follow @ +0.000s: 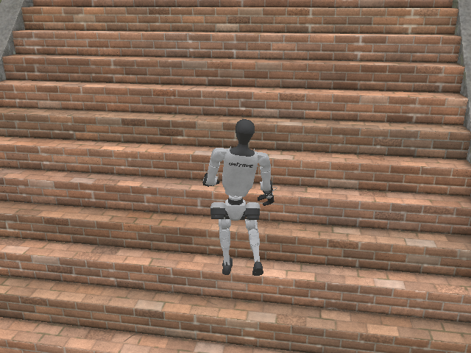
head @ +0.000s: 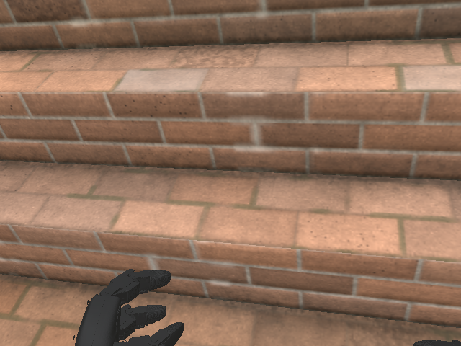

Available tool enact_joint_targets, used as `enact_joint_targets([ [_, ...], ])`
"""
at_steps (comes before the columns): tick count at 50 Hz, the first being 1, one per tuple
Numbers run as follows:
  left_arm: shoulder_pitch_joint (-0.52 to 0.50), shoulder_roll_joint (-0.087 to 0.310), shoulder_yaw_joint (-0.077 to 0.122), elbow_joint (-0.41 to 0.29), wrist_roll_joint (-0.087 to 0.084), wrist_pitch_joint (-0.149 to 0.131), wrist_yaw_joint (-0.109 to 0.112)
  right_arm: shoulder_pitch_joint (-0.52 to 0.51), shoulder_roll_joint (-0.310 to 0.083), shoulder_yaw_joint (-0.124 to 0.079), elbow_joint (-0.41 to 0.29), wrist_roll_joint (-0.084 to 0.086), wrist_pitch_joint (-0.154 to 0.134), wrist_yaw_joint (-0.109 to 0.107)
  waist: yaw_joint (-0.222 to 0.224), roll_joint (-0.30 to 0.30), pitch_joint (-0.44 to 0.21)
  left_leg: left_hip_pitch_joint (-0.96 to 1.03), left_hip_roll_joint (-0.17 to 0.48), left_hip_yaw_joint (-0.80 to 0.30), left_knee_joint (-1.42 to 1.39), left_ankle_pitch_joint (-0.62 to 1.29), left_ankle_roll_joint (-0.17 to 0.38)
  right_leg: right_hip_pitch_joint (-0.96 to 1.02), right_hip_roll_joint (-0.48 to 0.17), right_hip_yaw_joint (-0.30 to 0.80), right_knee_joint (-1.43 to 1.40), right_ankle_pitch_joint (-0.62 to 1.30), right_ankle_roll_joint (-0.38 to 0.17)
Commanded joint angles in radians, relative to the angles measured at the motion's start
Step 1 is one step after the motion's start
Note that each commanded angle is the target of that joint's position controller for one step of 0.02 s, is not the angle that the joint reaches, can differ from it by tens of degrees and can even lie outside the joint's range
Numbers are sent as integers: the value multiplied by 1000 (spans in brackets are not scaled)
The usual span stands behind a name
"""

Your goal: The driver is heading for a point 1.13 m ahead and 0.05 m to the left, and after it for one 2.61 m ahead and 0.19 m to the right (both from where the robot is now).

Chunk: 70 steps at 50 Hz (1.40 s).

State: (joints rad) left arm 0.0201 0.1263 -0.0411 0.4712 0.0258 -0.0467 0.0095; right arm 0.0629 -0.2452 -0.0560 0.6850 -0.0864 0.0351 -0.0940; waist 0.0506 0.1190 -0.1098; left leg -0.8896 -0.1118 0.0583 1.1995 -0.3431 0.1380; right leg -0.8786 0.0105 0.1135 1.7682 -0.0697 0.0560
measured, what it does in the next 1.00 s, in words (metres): goes down: right foot 0.22 m lower, then left foot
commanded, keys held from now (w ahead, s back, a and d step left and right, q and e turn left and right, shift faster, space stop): w+q+shift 0.28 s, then w+shift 0.18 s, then w+e+shift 0.54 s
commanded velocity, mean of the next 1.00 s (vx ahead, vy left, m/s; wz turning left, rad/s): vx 1.00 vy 0.00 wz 0.17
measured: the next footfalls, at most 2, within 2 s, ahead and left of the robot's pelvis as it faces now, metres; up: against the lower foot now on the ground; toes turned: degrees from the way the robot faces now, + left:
right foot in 0.14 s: -0.07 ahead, -0.17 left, -0.22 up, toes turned +5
left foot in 0.66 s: +0.02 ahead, +0.28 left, -0.22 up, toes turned +29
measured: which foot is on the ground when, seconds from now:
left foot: down 0.00-0.02, up 0.04-0.64, down 0.66-1.00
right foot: up 0.00-0.12, down 0.14-0.66, up 0.68-1.00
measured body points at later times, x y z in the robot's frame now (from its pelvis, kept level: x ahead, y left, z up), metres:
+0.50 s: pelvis -0.06 +0.00 -0.11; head -0.04 -0.04 +0.34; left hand -0.18 +0.26 -0.21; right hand +0.22 -0.12 -0.22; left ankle -0.09 +0.18 -0.71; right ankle -0.11 -0.17 -0.84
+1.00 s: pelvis +0.07 +0.20 -0.09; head +0.07 +0.22 +0.36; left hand +0.36 +0.39 -0.10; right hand +0.03 -0.04 -0.22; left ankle -0.02 +0.26 -0.84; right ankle +0.12 +0.10 -0.46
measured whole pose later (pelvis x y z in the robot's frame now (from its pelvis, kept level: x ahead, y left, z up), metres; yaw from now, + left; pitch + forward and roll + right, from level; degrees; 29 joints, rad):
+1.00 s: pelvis +0.07 +0.20 -0.09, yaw +9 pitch +3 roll +0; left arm -0.20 0.09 -0.02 0.58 0.00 0.00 0.01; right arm 0.55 -0.15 -0.02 1.02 -0.05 -0.15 -0.02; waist -0.05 -0.06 -0.06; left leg -0.06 0.07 0.36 0.31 -0.29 0.01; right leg -1.28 0.07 -0.06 2.28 -0.19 -0.18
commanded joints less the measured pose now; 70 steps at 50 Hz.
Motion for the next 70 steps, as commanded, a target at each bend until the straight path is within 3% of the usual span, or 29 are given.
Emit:
enact_joint_targets([
  [1, 551, 134, 32, 172, -20, 30, 13, -587, -62, 7, -280, -29, -84, 8, 283, -236, 81, -659, 77, -199, -350, -262, -33, 718, 4, -196, -431, -43, -59],
  [2, 695, 131, 15, 236, 2, 23, 8, -654, 2, 17, -296, -10, -71, 10, 358, -357, 127, -666, -62, 59, -69, -167, -163, 844, -62, -217, -1073, -10, -153],
  [3, 520, 126, 14, 259, 34, -20, -2, -474, 60, 19, -255, 53, -44, 4, 210, -778, 220, -398, -123, 193, 595, -125, -136, 548, -118, -124, -1375, 184, -205],
  [4, 232, -14, -13, 203, 3, -6, -20, -88, 104, 24, -163, 51, -38, -22, -14, -665, 56, -196, -155, -113, 1063, -257, -63, 562, -23, -365, -1317, 538, -109],
  [5, 129, 30, 13, 163, 16, 1, -6, -30, 63, 17, -210, 60, -14, -30, -133, -275, 0, -13, -118, -215, 988, -205, -36, 486, -47, -282, -1463, 389, -65],
  [6, 79, 31, 1, 139, 47, -16, -5, -57, 6, -17, -224, 100, 2, -10, -181, 117, 31, -21, -151, -213, 911, -113, -72, 479, -75, -137, -1423, 259, -68],
  [7, 126, 64, 4, 183, 77, -37, 4, -189, 101, 16, -296, 108, -2, 12, -186, 216, 69, -238, -117, -241, 1015, -85, -87, 595, -128, -53, -1333, 262, -58],
  [9, 211, 242, 67, 190, 115, -110, 16, -94, 86, 36, -256, 43, -31, 31, -173, 187, 51, -537, -30, -179, 1057, 96, -111, 901, -278, 65, -1312, 238, -92],
  [10, 217, 318, 103, 200, 76, -145, 3, 0, 72, 37, -213, 10, -44, 48, -173, 128, -18, -653, 21, -195, 1104, 106, -105, 1087, -337, 94, -1275, 189, -134],
  [11, 102, 461, 176, 136, 60, -172, 26, -18, 12, 26, -287, 27, -17, 57, -214, -155, -109, -602, 179, -256, 965, 187, -116, 1053, -617, 447, -1462, -377, -290],
  [14, 224, 325, 131, 149, 71, -175, 49, -402, -133, -37, -305, 78, -14, 81, 40, 48, 64, -501, 193, -285, 755, 258, -99, 845, -564, 428, -1528, -588, -292],
  [17, 392, 298, 136, 218, 68, -153, 46, -417, -43, -25, -290, 78, -14, 109, 108, -24, 180, -481, 175, -243, 442, 184, -78, 904, -489, 251, -1544, -570, -248],
  [26, 392, 203, 118, 311, 19, -90, 41, -208, -42, -24, -228, 57, -34, 162, 33, -301, 195, -168, 272, -48, 11, 126, -68, 926, -356, -129, -1622, -294, -221],
  [29, 383, 220, 116, 320, 2, -59, 37, -130, -11, -5, -174, 109, -55, 186, 44, -308, 174, 407, 137, 135, -516, 23, -61, 718, -255, -179, -1623, 12, -247],
  [32, 251, 309, 131, 300, -50, -68, 6, 354, -82, -61, -71, 63, -101, 143, -265, -354, -85, 1074, 92, 88, -699, 308, -72, 541, -179, -190, -1038, 482, -220],
  [33, 150, 227, 114, 235, -51, -77, -4, 442, -129, -72, -42, 36, -111, 139, -294, -295, -52, 1186, 198, -24, -700, 337, -176, 294, -103, -154, -774, 117, -199],
  [34, 233, 87, 91, 173, -94, -69, -6, 480, -295, -97, -27, 0, -102, 107, -216, 126, -213, 1427, 534, -379, -759, 619, -170, -41, 0, -123, -340, -258, -126],
  [35, 260, 96, 101, 199, -85, -55, 25, 434, -234, -93, -73, -17, -89, 99, -219, 48, -316, 1233, 612, -467, -812, 402, -125, -14, -29, -18, 75, -166, -106],
  [37, 106, 34, 91, 138, -32, -62, 29, 240, -78, -31, -44, 3, -106, 103, -104, 77, -50, 932, 491, -270, -805, 234, -121, -195, -39, -47, 409, -43, -104],
  [42, 7, -84, 38, 73, -20, -1, 2, 294, 18, 10, 165, 17, -166, 91, 22, 57, 122, 724, 551, -119, -962, 38, -35, -567, 37, -1, 1006, -189, -202],
  [43, -144, -51, 36, 81, 1, -13, 5, 491, 143, 41, 232, 22, -175, 89, -118, -137, 101, 958, 436, -116, -871, 223, -93, -646, 27, -34, 888, -153, -236],
  [51, -337, -54, -4, -15, -32, 65, 7, 529, -4, 23, 322, 40, -206, 43, -24, -44, 115, 952, 404, 224, -1095, 760, -148, -475, -13, -197, 320, -227, -262],
  [54, -100, 24, -11, 76, -79, 90, 23, 387, -131, 25, 233, 116, -194, 4, 60, 13, -36, 764, 386, 334, -910, 2021, -33, 211, 107, -358, -210, -579, -270],
  [56, 112, 79, 17, 126, -66, 95, 38, 452, -223, 5, 179, 145, -201, 18, 67, 114, -298, 747, 439, 241, -562, 2121, 5, 505, 165, -314, -317, -659, -287],
  [58, 310, 230, 83, 155, -39, 94, 49, 239, -282, -29, 41, 132, -208, 96, 116, -23, -451, 587, 441, 145, -243, 1443, 99, 828, 176, -156, -551, -528, -238],
  [59, 162, 262, 121, 164, -42, 103, 37, 177, -122, -1, 6, 79, -189, 124, 36, -191, -296, 359, 300, 108, -9, 535, 67, 818, 169, -47, -779, -491, -270],
  [62, -157, 229, 124, 74, 13, 86, 31, -80, 110, 58, -274, -30, -126, 127, -68, -182, -5, -152, 91, -215, 1023, 344, -85, 270, -93, 733, -1255, -925, -399],
  [64, -54, 138, 86, 189, 27, 32, 34, 9, 172, 99, -275, -27, -111, 100, -161, -86, 182, -239, 104, -184, 1049, 331, -104, 68, -59, 590, -1272, -788, -314],
  [70, 67, 163, 85, 260, -16, -46, 29, -22, 91, 97, -225, 34, -48, 52, -129, -112, 134, -220, 134, -93, 949, 354, -178, 115, -9, 427, -1293, -571, -423],
])
Velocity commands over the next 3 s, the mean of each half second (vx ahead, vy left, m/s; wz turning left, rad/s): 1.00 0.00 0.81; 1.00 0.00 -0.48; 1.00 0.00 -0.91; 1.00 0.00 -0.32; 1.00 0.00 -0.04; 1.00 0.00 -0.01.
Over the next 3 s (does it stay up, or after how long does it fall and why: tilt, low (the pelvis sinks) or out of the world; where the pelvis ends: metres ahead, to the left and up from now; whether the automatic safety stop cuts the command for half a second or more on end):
stays up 0.32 0.20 0.26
